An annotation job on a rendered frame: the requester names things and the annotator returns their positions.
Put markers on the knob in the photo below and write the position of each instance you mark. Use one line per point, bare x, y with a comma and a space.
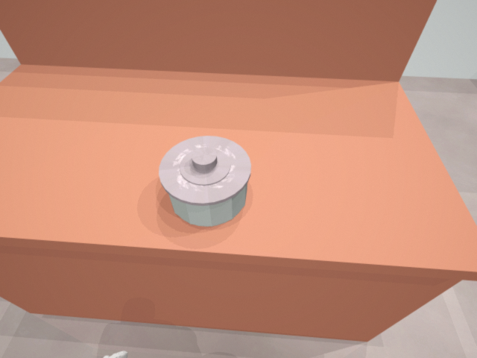
204, 159

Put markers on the table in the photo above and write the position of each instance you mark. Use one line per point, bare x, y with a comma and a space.
351, 220

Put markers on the lid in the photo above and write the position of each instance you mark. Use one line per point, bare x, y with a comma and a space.
182, 181

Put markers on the pot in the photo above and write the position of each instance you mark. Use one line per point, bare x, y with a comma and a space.
210, 215

